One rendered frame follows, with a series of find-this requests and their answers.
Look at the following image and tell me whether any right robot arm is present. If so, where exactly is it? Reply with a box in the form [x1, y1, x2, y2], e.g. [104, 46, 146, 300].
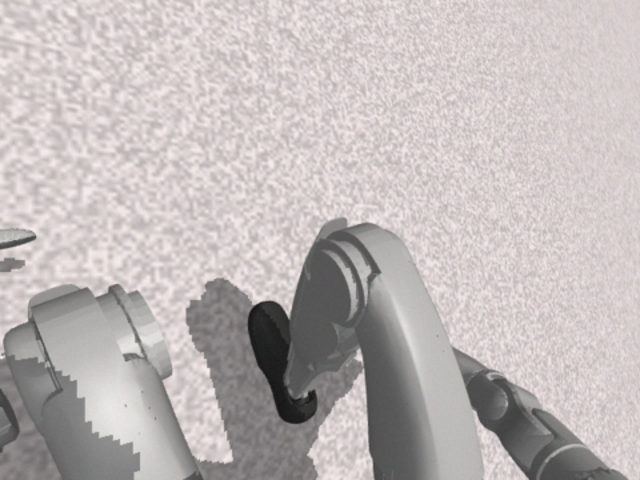
[466, 370, 628, 480]

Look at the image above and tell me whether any right robot hand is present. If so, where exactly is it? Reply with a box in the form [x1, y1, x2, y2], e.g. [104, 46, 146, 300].
[452, 347, 489, 387]

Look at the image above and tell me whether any right robot foot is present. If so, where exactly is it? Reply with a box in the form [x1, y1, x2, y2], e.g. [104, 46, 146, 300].
[248, 301, 317, 424]

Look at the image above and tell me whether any left robot hand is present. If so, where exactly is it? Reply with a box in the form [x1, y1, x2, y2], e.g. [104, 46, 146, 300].
[0, 229, 36, 249]

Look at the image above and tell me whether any left robot arm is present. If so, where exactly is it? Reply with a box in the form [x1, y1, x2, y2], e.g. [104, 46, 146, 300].
[0, 388, 20, 453]

